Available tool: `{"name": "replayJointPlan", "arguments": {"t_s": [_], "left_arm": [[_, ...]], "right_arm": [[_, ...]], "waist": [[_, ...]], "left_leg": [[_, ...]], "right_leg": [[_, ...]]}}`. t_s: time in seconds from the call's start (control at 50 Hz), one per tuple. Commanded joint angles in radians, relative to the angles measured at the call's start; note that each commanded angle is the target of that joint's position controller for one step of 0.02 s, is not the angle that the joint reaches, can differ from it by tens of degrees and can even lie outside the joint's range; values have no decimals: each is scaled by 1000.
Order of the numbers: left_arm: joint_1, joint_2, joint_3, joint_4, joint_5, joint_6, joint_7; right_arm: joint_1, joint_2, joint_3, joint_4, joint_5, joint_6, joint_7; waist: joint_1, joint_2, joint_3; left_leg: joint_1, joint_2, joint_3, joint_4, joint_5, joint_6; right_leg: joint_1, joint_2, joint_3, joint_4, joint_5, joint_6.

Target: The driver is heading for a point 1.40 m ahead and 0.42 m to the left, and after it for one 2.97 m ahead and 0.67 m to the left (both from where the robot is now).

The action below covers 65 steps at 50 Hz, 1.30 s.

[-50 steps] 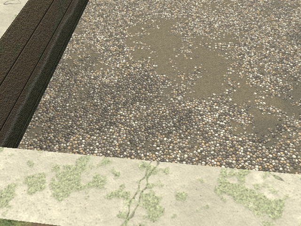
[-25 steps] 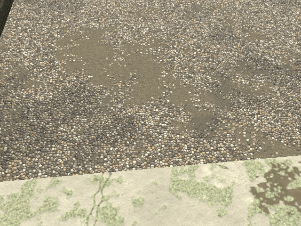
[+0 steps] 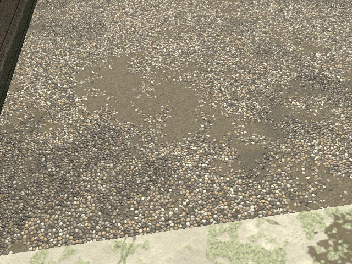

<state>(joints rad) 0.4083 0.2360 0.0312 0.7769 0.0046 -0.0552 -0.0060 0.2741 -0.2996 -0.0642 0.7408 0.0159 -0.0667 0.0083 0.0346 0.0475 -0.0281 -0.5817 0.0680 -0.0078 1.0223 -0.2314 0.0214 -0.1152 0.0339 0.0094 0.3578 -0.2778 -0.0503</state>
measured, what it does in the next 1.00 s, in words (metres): walks ahead: left foot, then right foot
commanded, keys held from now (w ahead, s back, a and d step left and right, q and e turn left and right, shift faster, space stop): w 1.00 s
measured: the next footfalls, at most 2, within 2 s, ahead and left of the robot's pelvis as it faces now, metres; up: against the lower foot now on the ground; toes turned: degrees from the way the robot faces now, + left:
left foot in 0.26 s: +0.30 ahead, +0.13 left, +0.00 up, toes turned +1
right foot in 0.74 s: +0.49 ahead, -0.08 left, +0.00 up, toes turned +3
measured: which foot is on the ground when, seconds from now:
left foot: up 0.00-0.24, down 0.26-0.74, up 0.76-1.00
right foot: down 0.00-0.26, up 0.28-0.72, down 0.74-1.00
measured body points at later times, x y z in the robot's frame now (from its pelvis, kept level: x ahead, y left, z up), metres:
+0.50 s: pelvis +0.22 +0.05 -0.01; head +0.23 +0.06 +0.44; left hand +0.31 +0.32 -0.13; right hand +0.26 -0.21 -0.14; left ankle +0.26 +0.13 -0.74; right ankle +0.26 -0.10 -0.66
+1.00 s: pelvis +0.37 +0.01 -0.01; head +0.38 -0.01 +0.44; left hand +0.44 +0.26 -0.13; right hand +0.54 -0.25 -0.12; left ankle +0.41 +0.14 -0.69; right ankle +0.42 -0.07 -0.74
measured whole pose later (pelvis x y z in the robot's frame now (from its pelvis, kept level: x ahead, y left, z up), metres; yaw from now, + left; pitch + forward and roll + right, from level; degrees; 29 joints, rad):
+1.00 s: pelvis +0.37 +0.01 -0.01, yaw +1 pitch +0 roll +1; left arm 0.34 0.22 0.01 0.75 0.01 -0.04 -0.01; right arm 0.16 -0.26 -0.04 0.69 -0.02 0.08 -0.03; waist 0.01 0.02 0.00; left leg -0.52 -0.06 -0.10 0.99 -0.32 -0.03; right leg -0.31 0.03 -0.05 0.53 -0.22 -0.07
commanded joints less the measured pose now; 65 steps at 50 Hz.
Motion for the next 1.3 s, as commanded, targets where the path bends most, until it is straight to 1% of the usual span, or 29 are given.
{"name": "replayJointPlan", "arguments": {"t_s": [0.02, 0.06, 0.18, 0.24, 0.26, 0.28, 0.3, 0.34, 0.38, 0.4, 0.42, 0.5, 0.64, 0.68, 0.72, 0.74, 0.76, 0.78, 0.82, 0.86, 0.92, 0.96, 1.0, 1.08, 1.12, 1.14, 1.16, 1.2, 1.3], "left_arm": [[2, 132, 31, -41, 3, -6, 19], [34, 137, 31, -19, 2, -1, 28], [86, 166, 44, 36, -31, -2, 31], [68, 191, 50, 37, -39, 32, 42], [59, 178, 42, 24, -33, 32, 47], [188, 67, 12, 21, 1, 14, 43], [251, 67, 10, 44, -33, -1, 26], [30, 157, 40, -9, -61, 1, 29], [11, 134, 42, -19, -35, 21, 45], [49, 112, 40, -3, -31, 33, 46], [38, 96, 30, -17, 56, 62, 21], [-83, 66, 25, -68, 40, 93, 12], [-239, 66, 5, -124, 28, 85, 25], [-216, 70, 8, -135, 26, 72, 24], [-67, 75, 18, -90, 29, 48, 31], [62, 132, 34, -61, 45, 37, 36], [109, 214, 46, -79, 27, 39, 35], [117, 229, 59, -58, -28, 53, 27], [-28, 134, 30, -91, -5, 50, 18], [-118, 89, 13, -114, 6, 33, 21], [-150, 97, 8, -120, -1, -6, 8], [-154, 114, 7, -113, 3, -18, 2], [-133, 124, 6, -111, 7, -8, -3], [-182, 132, 4, -138, 1, 43, 14], [-207, 100, -8, -152, -13, 65, 23], [-200, 54, -21, -162, -4, 76, 29], [-238, 45, -31, -212, 12, 82, 34], [-310, 114, -11, -223, 12, 79, 36], [-312, 57, -26, -208, 11, 81, 16]], "right_arm": [[-129, -25, -1, -102, -18, -20, 5], [-175, 16, 17, -106, -12, -21, 9], [-263, -5, 13, -141, 1, -10, 26], [-65, -69, -20, -90, -16, 0, 24], [106, -118, -37, -52, -25, 2, 18], [214, -187, -45, -37, -22, 13, 10], [252, -138, -29, -9, 3, 22, 23], [81, -44, -7, -32, 0, 33, 9], [-18, -8, 4, -45, -37, 21, 11], [-34, -1, 4, -44, -42, 13, 12], [52, -56, -10, 2, -69, 9, -11], [101, -53, -10, 34, -28, -8, -14], [137, -67, -8, 13, -18, 20, -12], [174, -98, -15, 21, -16, 41, -25], [142, -97, -11, 15, -11, 64, -40], [129, -53, 5, -4, -7, 65, -40], [158, 27, 24, -50, 8, 61, -34], [116, -53, -1, -59, -11, 76, -43], [27, -60, -4, -73, -16, 84, -46], [8, -13, 9, -89, -20, 107, -40], [-10, -29, -1, -89, -31, 144, -43], [-12, 1, 16, -86, -41, 150, -39], [-63, 15, 32, -93, -46, 156, -26], [-145, 35, 62, -139, -47, 158, -22], [-96, 61, 78, -133, -65, 147, -20], [-46, 50, 86, -143, -81, 134, -24], [-84, -68, 48, -133, -27, 134, -20], [-74, -58, 51, -142, -28, 130, -21], [-219, 5, 74, -181, -23, 113, -18]], "waist": [[10, -149, 98], [21, -148, 102], [7, -137, 139], [-106, -120, -5], [-174, -76, -129], [-135, 157, -295], [-139, 224, -409], [-111, 56, -59], [-32, 32, 40], [-5, 50, 40], [-2, -6, -17], [9, 22, 63], [-55, 50, 78], [-61, 47, 80], [2, -1, 33], [56, -125, -50], [48, -322, -129], [78, -317, -108], [18, -160, -5], [-45, -154, 0], [-84, -122, 4], [-103, -150, -32], [-69, -195, -54], [-49, -157, -66], [-73, -81, -64], [-62, 28, -69], [-69, 227, -6], [-105, 153, 50], [-32, 75, -43]], "left_leg": [[-215, 24, -1, -132, 157, -26], [-111, -5, 23, -279, 250, -28], [11, -44, 13, -439, 263, 26], [307, -123, 88, -485, 217, 99], [597, -18, -24, -453, 379, 150], [903, 236, -394, -459, 422, 281], [927, 332, -722, -654, 26, 351], [622, 259, -527, -746, -275, 254], [372, 158, -376, -805, -227, 221], [309, 131, -335, -821, -209, 216], [279, 141, -263, -799, -56, 203], [233, 131, -218, -824, -27, 223], [243, 116, -134, -726, 128, 186], [322, 140, -161, -664, 245, 173], [325, 98, -136, -502, 305, 127], [242, 11, -49, -238, 274, 84], [6, -153, 43, 113, -220, 38], [-134, -202, -86, 205, -341, 33], [-135, -150, -147, 279, -232, 19], [-35, -124, -139, 213, -163, -22], [104, -157, -118, 136, -79, -65], [180, -138, -71, -14, -53, -66], [223, -130, -9, -126, -97, -50], [314, -109, 11, -362, -94, -18], [491, -86, -34, -510, -38, 26], [573, 41, -181, -526, 103, 72], [490, 117, -343, -608, 144, 126], [488, 168, -428, -664, 263, 169], [378, 75, -284, -672, 240, 101]], "right_leg": [[72, -218, 183, -167, 310, -159], [11, -197, 117, -151, 394, -141], [44, -268, 123, -81, 476, -140], [77, -216, 73, 202, 839, -96], [-84, -157, 43, 449, 680, -50], [-354, 12, 38, 883, -66, 22], [-484, 72, 202, 1070, -347, 25], [-628, -27, 120, 1086, -219, 13], [-552, -89, 107, 956, -70, 13], [-495, -104, 105, 922, -38, 17], [-429, -80, 51, 883, -53, 12], [-520, -113, 36, 695, 117, 28], [-342, -61, -43, 365, 122, 30], [-318, -48, -46, 303, 75, 5], [-131, -25, -46, 173, 97, -23], [36, -132, 117, 122, 123, -59], [223, -377, 466, 44, 187, -159], [164, -406, 583, -18, 135, -200], [-2, -349, 419, -10, 135, -167], [-130, -284, 283, -24, 245, -134], [-261, -257, 165, -15, 532, -153], [-253, -216, 93, 16, 585, -134], [-216, -194, 88, 38, 544, -120], [-153, -222, 162, 39, 363, -102], [-263, -192, 169, 100, 136, -51], [-346, -119, 96, 254, 55, -19], [-453, 4, -18, 246, -133, 26], [-504, 4, 36, 317, -184, 60], [-220, -11, 18, 260, -1, 82]]}}
Velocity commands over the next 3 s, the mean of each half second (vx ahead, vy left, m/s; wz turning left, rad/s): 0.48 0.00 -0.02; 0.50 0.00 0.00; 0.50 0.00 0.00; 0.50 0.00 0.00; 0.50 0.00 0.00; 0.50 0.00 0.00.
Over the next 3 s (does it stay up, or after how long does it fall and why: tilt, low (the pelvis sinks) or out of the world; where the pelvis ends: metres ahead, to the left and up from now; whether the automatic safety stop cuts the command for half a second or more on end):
stays up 0.46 0.00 -0.02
